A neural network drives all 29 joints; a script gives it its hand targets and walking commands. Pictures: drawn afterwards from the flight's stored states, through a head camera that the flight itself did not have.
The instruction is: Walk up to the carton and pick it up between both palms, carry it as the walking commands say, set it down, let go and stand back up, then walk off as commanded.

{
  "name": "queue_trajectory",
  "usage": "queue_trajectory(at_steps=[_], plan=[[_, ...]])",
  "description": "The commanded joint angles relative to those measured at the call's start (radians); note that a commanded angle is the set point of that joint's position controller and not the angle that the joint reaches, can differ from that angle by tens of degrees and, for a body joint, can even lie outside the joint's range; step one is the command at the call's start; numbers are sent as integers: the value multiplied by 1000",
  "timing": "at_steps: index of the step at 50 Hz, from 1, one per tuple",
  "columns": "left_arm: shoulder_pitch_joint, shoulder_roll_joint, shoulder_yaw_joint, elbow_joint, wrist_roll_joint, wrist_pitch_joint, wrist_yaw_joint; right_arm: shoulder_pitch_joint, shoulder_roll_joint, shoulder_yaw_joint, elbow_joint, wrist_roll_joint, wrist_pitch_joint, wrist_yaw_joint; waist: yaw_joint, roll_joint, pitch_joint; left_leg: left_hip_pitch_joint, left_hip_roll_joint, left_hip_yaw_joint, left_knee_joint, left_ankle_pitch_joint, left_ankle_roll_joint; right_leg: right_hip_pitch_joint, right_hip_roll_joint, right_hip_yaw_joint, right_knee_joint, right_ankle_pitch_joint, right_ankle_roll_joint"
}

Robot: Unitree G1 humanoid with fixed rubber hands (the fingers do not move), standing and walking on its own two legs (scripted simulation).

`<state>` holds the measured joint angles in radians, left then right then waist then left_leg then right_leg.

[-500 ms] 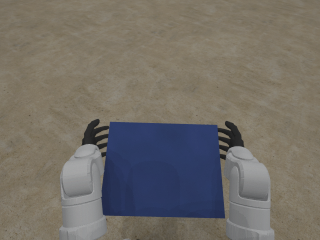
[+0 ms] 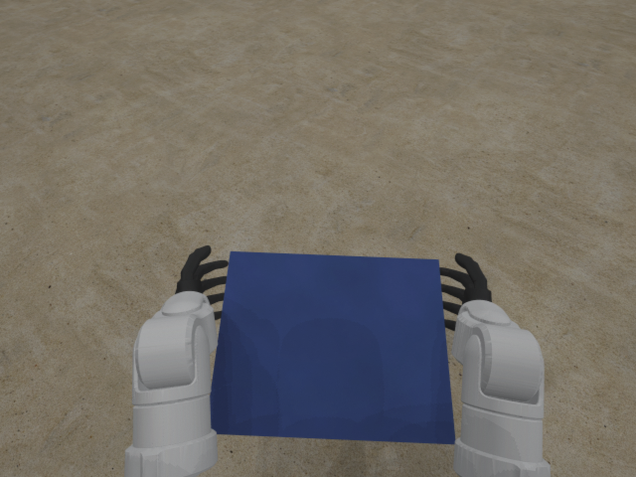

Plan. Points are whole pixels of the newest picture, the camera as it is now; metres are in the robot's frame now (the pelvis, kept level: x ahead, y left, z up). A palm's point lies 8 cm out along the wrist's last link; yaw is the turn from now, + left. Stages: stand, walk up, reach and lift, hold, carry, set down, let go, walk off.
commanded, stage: carry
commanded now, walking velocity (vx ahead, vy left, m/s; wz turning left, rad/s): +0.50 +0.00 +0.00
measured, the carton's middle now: (329, 351) +0.28 +0.00 -0.02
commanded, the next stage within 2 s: none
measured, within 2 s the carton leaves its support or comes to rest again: neither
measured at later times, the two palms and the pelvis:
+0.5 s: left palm (231, 139) +0.63 +0.18 +0.07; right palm (418, 142) +0.61 -0.14 +0.08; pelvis +0.34 +0.03 +0.01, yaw -3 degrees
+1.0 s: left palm (277, 48) +0.95 +0.13 +0.09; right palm (420, 49) +0.95 -0.20 +0.08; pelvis +0.67 -0.04 +0.02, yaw +0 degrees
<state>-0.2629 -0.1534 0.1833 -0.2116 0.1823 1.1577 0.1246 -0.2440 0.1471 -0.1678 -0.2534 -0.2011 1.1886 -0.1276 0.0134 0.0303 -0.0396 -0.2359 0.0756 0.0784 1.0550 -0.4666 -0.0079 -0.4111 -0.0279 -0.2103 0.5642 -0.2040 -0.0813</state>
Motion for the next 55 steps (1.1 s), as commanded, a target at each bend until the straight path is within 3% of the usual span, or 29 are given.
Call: queue_trajectory(at_steps=[1,3,5,8,13,14,17,18,19,20,21,23,24,25,26,29,34,37,39,40,41,42,43,44,45,46,48,53,55], plan=[[-453,-967,-742,-51,-522,27,-363,-476,944,739,-34,509,-6,339,3,-86,-325,-390,34,-71,111,97,19,575,-316,434,-263,406,-82],[-478,-972,-736,-70,-538,14,-368,-496,970,740,-68,514,-26,330,-5,-139,-333,-373,25,-51,5,156,6,574,-276,340,-282,384,-46],[-460,-959,-725,-85,-536,2,-374,-475,973,740,-76,503,-38,317,-7,-166,-328,-371,9,-20,-67,206,-4,558,-255,283,-311,387,-52],[-442,-927,-717,-86,-532,-2,-373,-437,971,748,-73,495,-46,303,-2,-169,-297,-437,4,18,-224,260,-14,591,-242,219,-333,379,-70],[-376,-885,-715,-64,-498,10,-366,-394,948,765,-59,493,-33,307,1,-178,-211,-378,-36,114,-502,409,12,551,-183,106,-337,509,-36],[-367,-888,-718,-53,-486,12,-363,-402,932,767,-65,494,-28,310,3,-185,-203,-335,-46,138,-545,430,20,537,-177,87,-327,528,-23],[-362,-884,-721,-55,-475,22,-359,-383,933,750,-43,504,-15,321,-14,-203,-261,-72,-105,198,-638,478,35,497,-141,23,-109,795,41],[-375,-883,-723,-58,-481,23,-360,-375,939,744,-24,505,-13,324,-31,-169,-335,132,-109,194,-640,453,46,410,-112,-13,40,751,78],[-389,-878,-719,-42,-483,25,-362,-369,934,721,3,489,-15,322,-42,-94,-386,297,23,2,-636,345,67,266,-68,-7,239,507,106],[-414,-873,-732,-64,-494,30,-365,-373,929,714,13,477,-11,325,-33,124,-437,462,232,-364,-676,356,163,47,18,48,466,165,117],[-431,-894,-766,-89,-507,42,-368,-357,926,723,-1,490,-14,326,-43,289,-433,595,354,-554,-750,400,271,-226,85,117,679,-275,114],[-441,-929,-772,-81,-517,29,-364,-417,949,729,-44,500,-23,328,-36,141,-398,538,322,-393,-725,608,212,-291,-23,234,737,-230,81],[-452,-957,-773,-91,-518,25,-361,-412,964,727,-56,499,-29,328,-38,55,-366,467,296,-302,-741,630,179,-277,-53,225,664,-165,76],[-444,-959,-753,-87,-503,22,-357,-429,974,725,-72,502,-33,328,-28,30,-345,407,266,-236,-778,576,148,-235,-70,218,570,-109,75],[-466,-955,-748,-102,-507,18,-358,-458,983,729,-94,513,-34,328,-25,35,-327,370,246,-171,-806,511,131,-196,-74,202,483,-93,82],[-454,-930,-746,-102,-525,13,-350,-422,962,703,-74,511,-33,329,-22,123,-290,290,207,-70,-868,396,147,-122,-47,144,286,-109,101],[-411,-911,-753,-84,-506,25,-333,-373,920,684,-35,486,-21,331,-34,160,-217,316,165,27,-833,542,130,-68,-15,55,-17,93,102],[-392,-902,-759,-83,-510,40,-341,-357,901,685,-42,469,-11,330,-30,140,-211,326,160,61,-750,644,100,20,9,-1,-106,169,85],[-366,-898,-737,-38,-511,46,-345,-370,894,692,-41,472,-3,328,-2,39,-267,226,106,126,-515,758,54,275,53,-52,-143,146,69],[-356,-901,-730,-25,-511,49,-346,-381,891,694,-34,480,2,329,14,9,-305,110,88,136,-340,681,27,424,-6,26,-128,97,52],[-355,-894,-727,-11,-505,53,-347,-406,877,711,-27,485,12,333,28,-182,-337,-40,20,138,-91,473,-14,497,-192,340,-225,-8,19],[-331,-892,-699,45,-485,42,-346,-438,884,740,-55,504,27,339,12,-392,-350,-339,-105,69,82,-42,-28,669,-374,732,-329,95,-121],[-368,-923,-708,5,-493,36,-348,-439,884,723,-24,509,26,342,9,-270,-341,-411,-24,-26,213,-63,6,684,-415,726,-305,214,-166],[-406,-948,-721,-12,-505,39,-353,-461,907,727,-37,518,14,343,8,-221,-329,-422,3,-52,224,-21,9,670,-366,586,-265,387,-139],[-431,-970,-733,-27,-519,35,-357,-477,935,732,-29,515,6,343,7,-125,-343,-415,18,-66,169,28,17,636,-337,504,-248,432,-117],[-472,-963,-735,-59,-530,28,-361,-484,941,733,-33,521,-5,339,3,-104,-323,-397,35,-66,96,85,12,582,-306,413,-256,422,-84],[-489,-967,-720,-49,-536,17,-365,-508,965,725,-48,522,-22,331,-8,-129,-321,-368,22,-49,-23,147,7,559,-276,338,-288,366,-49],[-446,-922,-703,-56,-524,5,-369,-436,971,728,-39,497,-37,309,-4,-172,-282,-414,3,17,-270,253,-16,557,-239,201,-333,369,-75],[-412,-908,-702,-41,-515,9,-370,-429,956,740,-45,499,-33,306,-1,-202,-237,-411,-9,52,-397,321,-11,538,-205,160,-340,403,-57]])
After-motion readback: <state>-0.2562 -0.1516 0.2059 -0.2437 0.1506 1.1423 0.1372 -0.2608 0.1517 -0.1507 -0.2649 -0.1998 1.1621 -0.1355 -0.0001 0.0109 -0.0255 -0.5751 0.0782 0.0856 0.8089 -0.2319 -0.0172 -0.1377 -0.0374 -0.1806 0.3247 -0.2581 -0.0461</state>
